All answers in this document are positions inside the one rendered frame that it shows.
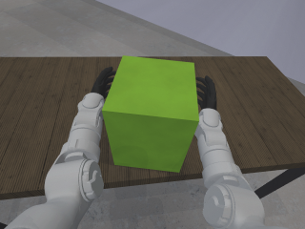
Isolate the carton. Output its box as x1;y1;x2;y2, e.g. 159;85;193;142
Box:
102;55;199;173

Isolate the robot left forearm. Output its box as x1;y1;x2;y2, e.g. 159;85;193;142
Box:
44;93;105;198

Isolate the left robot upper arm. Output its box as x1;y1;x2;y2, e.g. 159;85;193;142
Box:
4;158;104;229

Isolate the left robot hand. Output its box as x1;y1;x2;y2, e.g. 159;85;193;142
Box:
91;67;116;99

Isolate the table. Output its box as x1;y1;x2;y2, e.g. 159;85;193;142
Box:
0;56;305;229

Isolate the right robot upper arm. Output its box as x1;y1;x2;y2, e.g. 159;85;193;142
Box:
202;183;290;229

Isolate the right robot hand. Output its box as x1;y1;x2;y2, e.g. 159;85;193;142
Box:
195;75;217;111

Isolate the robot right forearm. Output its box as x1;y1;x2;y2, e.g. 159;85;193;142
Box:
194;108;254;192

